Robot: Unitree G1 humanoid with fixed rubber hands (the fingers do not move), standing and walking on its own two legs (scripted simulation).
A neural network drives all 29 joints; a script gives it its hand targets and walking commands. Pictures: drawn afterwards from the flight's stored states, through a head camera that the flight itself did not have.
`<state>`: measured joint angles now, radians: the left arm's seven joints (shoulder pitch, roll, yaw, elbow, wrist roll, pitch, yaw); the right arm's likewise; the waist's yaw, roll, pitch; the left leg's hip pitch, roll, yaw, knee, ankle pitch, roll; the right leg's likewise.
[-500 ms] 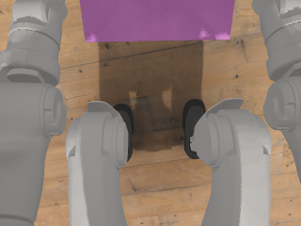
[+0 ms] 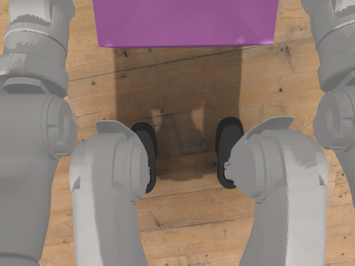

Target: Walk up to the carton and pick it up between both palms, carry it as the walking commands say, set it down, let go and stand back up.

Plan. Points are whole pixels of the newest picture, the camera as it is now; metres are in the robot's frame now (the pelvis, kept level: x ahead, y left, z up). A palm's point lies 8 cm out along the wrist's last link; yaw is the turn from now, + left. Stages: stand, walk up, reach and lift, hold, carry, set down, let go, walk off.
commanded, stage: set down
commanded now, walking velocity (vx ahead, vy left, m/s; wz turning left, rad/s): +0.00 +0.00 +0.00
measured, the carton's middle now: out of the picture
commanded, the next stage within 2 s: none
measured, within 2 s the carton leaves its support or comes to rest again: neither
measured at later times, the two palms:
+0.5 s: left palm out of the picture +0.55 +0.19 -0.18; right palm out of the picture +0.55 -0.19 -0.18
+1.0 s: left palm out of the picture +0.56 +0.22 -0.18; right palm out of the picture +0.55 -0.22 -0.18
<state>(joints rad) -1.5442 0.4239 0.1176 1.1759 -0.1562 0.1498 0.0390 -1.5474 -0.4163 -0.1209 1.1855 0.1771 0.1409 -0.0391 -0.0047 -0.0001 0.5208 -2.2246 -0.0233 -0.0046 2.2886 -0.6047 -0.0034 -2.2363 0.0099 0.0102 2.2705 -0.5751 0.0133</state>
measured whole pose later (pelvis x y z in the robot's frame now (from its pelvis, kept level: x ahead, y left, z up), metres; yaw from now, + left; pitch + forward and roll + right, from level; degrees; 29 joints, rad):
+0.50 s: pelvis +0.00 +0.00 +0.00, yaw +0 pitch +31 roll -1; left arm -1.55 0.42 0.15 1.20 -0.14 0.10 0.02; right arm -1.54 -0.41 -0.13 1.19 0.17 0.09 -0.04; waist 0.00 0.00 0.52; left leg -2.23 -0.01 -0.01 2.29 -0.60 -0.01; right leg -2.24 0.00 0.00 2.27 -0.57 0.01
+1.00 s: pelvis +0.00 +0.00 -0.01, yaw +0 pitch +32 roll -1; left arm -1.57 0.50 0.09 1.24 -0.24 0.07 0.05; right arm -1.54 -0.48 -0.10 1.21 0.25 0.06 -0.06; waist 0.00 0.01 0.52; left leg -2.26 0.00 0.00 2.31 -0.61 0.01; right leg -2.26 -0.02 0.00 2.29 -0.58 0.00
